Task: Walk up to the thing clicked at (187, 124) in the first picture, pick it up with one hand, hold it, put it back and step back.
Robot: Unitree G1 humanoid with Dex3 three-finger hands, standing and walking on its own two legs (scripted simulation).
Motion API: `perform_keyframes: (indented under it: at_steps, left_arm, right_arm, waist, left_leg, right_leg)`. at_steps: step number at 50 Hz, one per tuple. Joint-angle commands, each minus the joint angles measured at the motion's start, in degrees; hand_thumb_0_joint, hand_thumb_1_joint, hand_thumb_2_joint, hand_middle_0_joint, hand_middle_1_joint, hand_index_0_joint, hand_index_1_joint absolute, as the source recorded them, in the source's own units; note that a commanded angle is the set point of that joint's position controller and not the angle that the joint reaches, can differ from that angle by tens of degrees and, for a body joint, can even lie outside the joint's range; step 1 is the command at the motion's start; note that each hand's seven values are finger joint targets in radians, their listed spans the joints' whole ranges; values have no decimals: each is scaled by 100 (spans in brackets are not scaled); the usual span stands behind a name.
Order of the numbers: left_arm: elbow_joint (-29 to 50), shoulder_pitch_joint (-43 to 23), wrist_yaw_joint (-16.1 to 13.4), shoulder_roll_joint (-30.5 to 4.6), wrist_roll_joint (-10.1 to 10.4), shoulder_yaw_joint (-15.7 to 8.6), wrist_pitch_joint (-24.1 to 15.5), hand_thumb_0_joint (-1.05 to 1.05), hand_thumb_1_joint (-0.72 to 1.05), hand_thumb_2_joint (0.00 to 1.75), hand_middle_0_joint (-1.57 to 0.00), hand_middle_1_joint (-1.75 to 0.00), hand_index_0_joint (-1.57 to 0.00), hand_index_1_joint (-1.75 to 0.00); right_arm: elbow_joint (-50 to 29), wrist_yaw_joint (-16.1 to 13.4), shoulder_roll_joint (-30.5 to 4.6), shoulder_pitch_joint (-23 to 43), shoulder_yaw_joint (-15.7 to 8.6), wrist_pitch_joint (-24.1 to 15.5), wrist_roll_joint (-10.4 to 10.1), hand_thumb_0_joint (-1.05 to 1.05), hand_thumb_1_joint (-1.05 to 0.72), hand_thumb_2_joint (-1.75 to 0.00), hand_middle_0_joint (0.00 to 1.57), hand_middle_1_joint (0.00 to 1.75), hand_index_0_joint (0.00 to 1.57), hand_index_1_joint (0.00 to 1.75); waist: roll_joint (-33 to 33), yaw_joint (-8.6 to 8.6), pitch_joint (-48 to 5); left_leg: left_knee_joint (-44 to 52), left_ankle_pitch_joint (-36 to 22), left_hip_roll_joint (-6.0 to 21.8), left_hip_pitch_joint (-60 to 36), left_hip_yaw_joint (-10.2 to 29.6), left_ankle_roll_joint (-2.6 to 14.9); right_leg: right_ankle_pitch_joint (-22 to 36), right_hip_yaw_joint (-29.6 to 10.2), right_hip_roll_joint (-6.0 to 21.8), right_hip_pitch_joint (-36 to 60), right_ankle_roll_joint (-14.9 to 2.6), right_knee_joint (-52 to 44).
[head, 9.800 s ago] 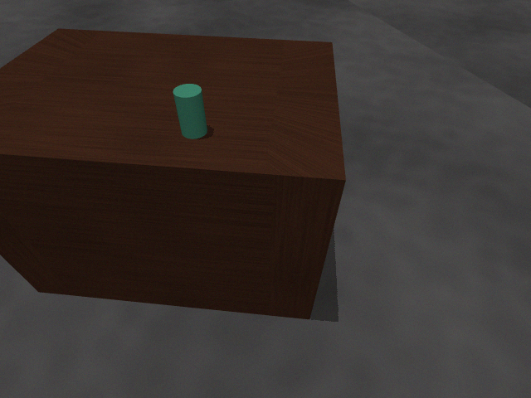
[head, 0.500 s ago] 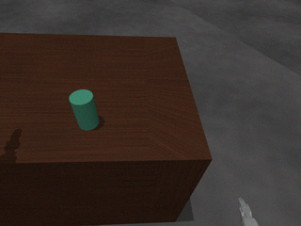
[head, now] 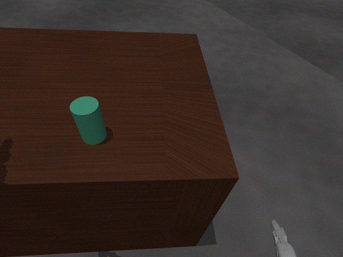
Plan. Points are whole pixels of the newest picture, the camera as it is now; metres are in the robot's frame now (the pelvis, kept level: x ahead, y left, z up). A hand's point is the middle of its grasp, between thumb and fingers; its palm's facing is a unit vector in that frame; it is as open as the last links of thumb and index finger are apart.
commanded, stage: go down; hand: left
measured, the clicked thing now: (89, 121) +0.48 +0.21 +0.05
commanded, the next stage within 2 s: approach in 0.80 s
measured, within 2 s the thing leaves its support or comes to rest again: neither
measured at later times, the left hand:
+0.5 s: hand out of the picture +0.38 +0.39 +0.17, palm faces +0.19 -0.98 +0.00, open 17.6 cm
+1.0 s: hand out of the picture +0.37 +0.40 +0.17, palm faces +0.19 -0.98 +0.00, open 17.6 cm
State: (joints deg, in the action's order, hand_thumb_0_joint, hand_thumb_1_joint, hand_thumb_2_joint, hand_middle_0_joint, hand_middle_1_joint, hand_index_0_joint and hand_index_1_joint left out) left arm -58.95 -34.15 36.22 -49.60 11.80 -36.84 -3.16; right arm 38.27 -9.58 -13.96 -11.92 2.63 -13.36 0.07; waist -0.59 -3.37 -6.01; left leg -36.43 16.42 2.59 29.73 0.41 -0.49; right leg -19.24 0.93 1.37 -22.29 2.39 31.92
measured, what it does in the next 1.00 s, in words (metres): stands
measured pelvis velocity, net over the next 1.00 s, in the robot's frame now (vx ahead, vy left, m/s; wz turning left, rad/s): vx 0.00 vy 0.00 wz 0.00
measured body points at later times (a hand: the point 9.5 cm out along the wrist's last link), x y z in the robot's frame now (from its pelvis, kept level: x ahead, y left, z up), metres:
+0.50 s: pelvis +0.01 +0.01 +0.00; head +0.05 +0.03 +0.44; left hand +0.37 +0.44 +0.18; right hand +0.16 -0.25 -0.07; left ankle +0.01 +0.12 -0.73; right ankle -0.04 -0.15 -0.73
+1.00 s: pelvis +0.00 +0.00 -0.01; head +0.05 +0.03 +0.44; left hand +0.36 +0.45 +0.17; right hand +0.15 -0.26 -0.07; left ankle +0.01 +0.12 -0.73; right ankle -0.04 -0.15 -0.73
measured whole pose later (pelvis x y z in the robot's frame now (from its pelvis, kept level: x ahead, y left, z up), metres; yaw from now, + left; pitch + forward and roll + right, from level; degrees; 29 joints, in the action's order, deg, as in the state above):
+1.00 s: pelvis +0.00 +0.00 -0.01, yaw +0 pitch +12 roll -2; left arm -60.4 -37.3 35.5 -51.9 10.8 -36.6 -1.9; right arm 33.6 -9.3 -14.6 -14.3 2.5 -13.1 -0.4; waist -0.7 -3.9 -7.2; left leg -40.6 18.2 2.8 34.0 0.5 -0.2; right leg -20.8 0.8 1.2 -26.3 2.6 35.6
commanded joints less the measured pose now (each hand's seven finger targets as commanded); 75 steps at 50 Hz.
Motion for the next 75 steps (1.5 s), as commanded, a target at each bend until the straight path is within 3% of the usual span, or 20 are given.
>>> perform_keyframes:
  at_steps: [1,2,6,7,11,13,15,19,20,25,31,36,43,45,48,54,63,68,71,75]
  left_arm:
    - [1091,-1997,-50,-2450,155,-392,-350,0,-60,4,-5,-4,-5,-4]
    - [1149,-2041,-38,-2348,151,-313,-349,0,-61,5,-5,-4,-5,-5]
    - [1008,-2090,-31,-2457,89,-312,-338,0,-61,6,-5,-5,-5,-5]
    - [1131,-2094,-44,-2555,80,-396,-333,0,-58,6,-5,-4,-5,-5]
    - [1211,-2279,-29,-2509,75,-309,-314,0,-57,5,-5,-3,-5,-4]
    - [1104,-2114,-68,-2533,48,-349,-261,0,-59,6,-5,-4,-5,-4]
    - [1141,-2091,-91,-2525,39,-336,-222,0,-59,6,-5,-4,-5,-5]
    - [1103,-2016,-94,-2413,48,-289,-149,0,-60,5,-5,-4,-5,-5]
    - [1193,-2141,-112,-2425,49,-289,-150,0,-59,6,-5,-4,-5,-5]
    - [1143,-1975,-60,-2402,22,-298,-110,0,-58,6,-5,-4,-5,-5]
    - [1334,-2161,-124,-2558,27,-434,-116,0,-59,5,-5,-5,-5,-5]
    - [1166,-2218,-113,-2329,42,-247,-135,0,-60,4,-5,-4,-5,-5]
    - [1240,-2231,-71,-2576,52,-372,-199,0,-60,3,-6,-5,-6,-5]
    - [1173,-2210,-49,-2539,43,-338,-203,0,-58,11,-7,-9,-4,-11]
    - [954,-2193,-81,-2256,53,-162,-195,0,-59,4,-6,-4,-4,-6]
    - [724,-2320,-150,-1579,108,290,-404,0,-61,4,-6,-5,-5,-6]
    - [997,-2675,-725,-711,144,596,-1060,0,-61,5,-6,-6,-5,-7]
    - [1360,-2942,-1278,-593,5,590,-1387,0,-61,4,-7,-6,-7,-7]
    - [1561,-2758,-1675,-795,-92,373,-1519,0,-61,2,-6,-6,-7,-5]
    - [1979,-2634,-2141,-178,-125,495,-1539,0,-60,2,-7,-4,-7,-4]
  right_arm:
    - [-876,-135,-1016,354,-496,-290,-1,0,53,-5,5,5,5,5]
    - [-890,-100,-842,285,-322,-303,-8,0,53,-6,5,5,5,5]
    - [-892,-103,-975,296,-468,-303,-10,0,53,-6,5,5,5,5]
    - [-862,-84,-896,260,-373,-302,-7,0,54,-5,5,5,5,5]
    - [-1021,-66,-783,227,-260,-304,-24,0,53,-6,5,5,5,5]
    - [-1018,-90,-953,219,-456,-294,-16,0,53,-6,5,5,5,5]
    - [-1043,-63,-855,141,-320,-287,-21,0,53,-6,5,5,5,5]
    - [-1168,-77,-1066,99,-541,-300,-20,0,53,-6,5,5,5,5]
    - [-1116,-47,-912,38,-394,-296,-28,0,53,-6,5,5,5,5]
    - [-1114,-33,-935,-45,-438,-279,-27,0,53,-6,5,5,5,5]
    - [-1252,-34,-971,68,-483,-273,-22,0,53,-6,5,5,5,5]
    - [-1258,-64,-945,27,-462,-274,-28,0,53,-5,5,5,5,5]
    - [-1178,-67,-926,-45,-442,-267,-23,0,53,-5,5,5,5,5]
    - [-1253,-71,-959,9,-463,-288,-32,0,53,-5,5,5,5,5]
    - [-1181,-35,-666,49,-186,-272,-38,0,55,-5,5,5,5,5]
    - [-1231,2,-820,-143,-320,-285,2,0,56,-5,5,5,5,5]
    - [-1933,262,-977,-306,-504,-203,44,0,55,-5,5,5,5,5]
    - [-2411,504,-921,-321,-530,6,76,0,53,-5,5,5,5,5]
    - [-2425,625,-939,-562,-691,167,107,0,54,-5,5,5,5,5]
    - [-2970,760,-859,-439,-718,335,121,0,53,-5,5,5,5,5]
  waist:
    - [873,28,-1712]
    - [956,36,-1762]
    - [1123,36,-1741]
    - [1232,125,-1831]
    - [1275,55,-1983]
    - [1133,76,-1997]
    - [1231,115,-1961]
    - [1047,43,-1903]
    - [1120,64,-1883]
    - [1187,59,-1948]
    - [1148,106,-1853]
    - [957,-24,-1668]
    - [1071,77,-1849]
    - [1133,26,-1892]
    - [1101,44,-1703]
    - [1101,-226,-1629]
    - [923,-458,-2109]
    - [1288,-341,-2523]
    - [1509,-164,-2713]
    - [1510,-120,-3246]
  left_leg:
    - [167,-1669,-243,-1801,-43,211]
    - [164,-1766,-217,-1895,-11,191]
    - [125,-1891,-142,-1911,45,134]
    - [108,-1956,-153,-1918,41,125]
    - [31,-2173,-135,-1991,50,135]
    - [4,-2239,-152,-1917,28,168]
    - [-10,-2250,-148,-1904,21,152]
    - [-6,-2279,-102,-1949,64,139]
    - [0,-2264,-116,-1911,48,145]
    - [-59,-2724,-66,-2085,101,125]
    - [-10,-2185,-125,-1857,41,148]
    - [30,-1599,-183,-1705,-11,203]
    - [-78,-1792,-195,-1694,5,209]
    - [-80,-1865,-159,-1773,53,181]
    - [-78,-1756,-139,-1633,57,174]
    - [-230,-1462,-116,-1561,57,170]
    - [-819,-1473,12,-1424,167,151]
    - [-1153,-1764,79,-1305,229,70]
    - [-1311,-2051,68,-1192,185,36]
    - [-1425,-2708,133,-1333,198,5]
  right_leg:
    - [1587,134,-158,-306,-173,-325]
    - [1613,169,-187,-349,-191,-292]
    - [1495,207,-217,-558,-236,-212]
    - [1516,205,-216,-503,-248,-197]
    - [1671,200,-221,-497,-228,-156]
    - [1789,181,-212,-422,-217,-150]
    - [1776,185,-220,-433,-229,-117]
    - [1712,221,-248,-522,-226,-111]
    - [1722,210,-244,-517,-232,-109]
    - [1850,243,-253,-632,-233,-62]
    - [1642,191,-225,-523,-221,-101]
    - [1384,160,-204,-658,-196,-134]
    - [1532,154,-187,-599,-198,-53]
    - [1485,183,-207,-712,-211,-13]
    - [1331,198,-230,-788,-233,-6]
    - [1126,196,-230,-1242,-217,170]
    - [995,210,-268,-1818,-227,711]
    - [1014,175,-248,-1976,-266,1096]
    - [1223,152,-247,-1822,-275,1269]
    - [1677,152,-295,-1532,-272,1441]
